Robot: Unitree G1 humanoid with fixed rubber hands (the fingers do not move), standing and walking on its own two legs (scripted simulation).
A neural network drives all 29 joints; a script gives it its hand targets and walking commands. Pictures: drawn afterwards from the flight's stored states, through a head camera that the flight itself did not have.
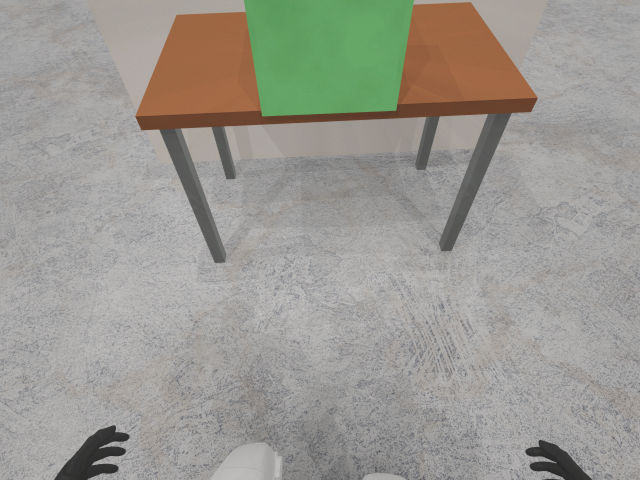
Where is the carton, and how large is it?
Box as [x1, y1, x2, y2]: [244, 0, 413, 115]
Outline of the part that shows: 244,0 262,115 395,110 413,0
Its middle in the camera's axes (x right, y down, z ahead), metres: +0.02 -0.50 +0.89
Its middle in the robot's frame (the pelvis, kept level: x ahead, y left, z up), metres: +1.01 -0.01 +0.08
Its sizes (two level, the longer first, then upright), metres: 0.319 0.294 0.299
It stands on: a table, 0.68 m high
